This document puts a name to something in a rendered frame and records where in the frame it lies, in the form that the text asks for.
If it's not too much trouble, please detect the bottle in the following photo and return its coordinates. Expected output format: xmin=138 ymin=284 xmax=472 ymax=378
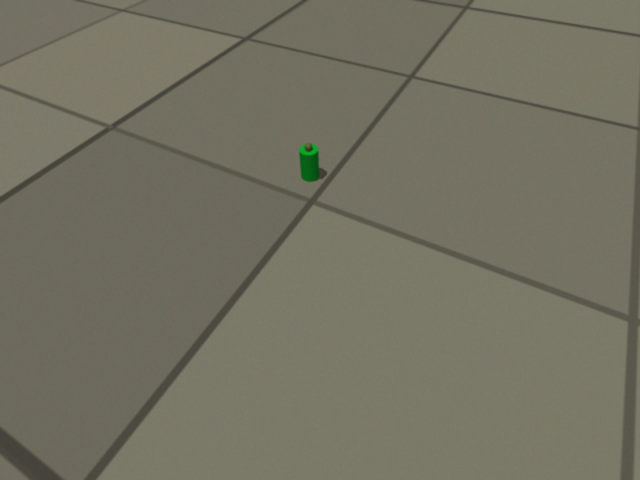
xmin=299 ymin=143 xmax=319 ymax=182

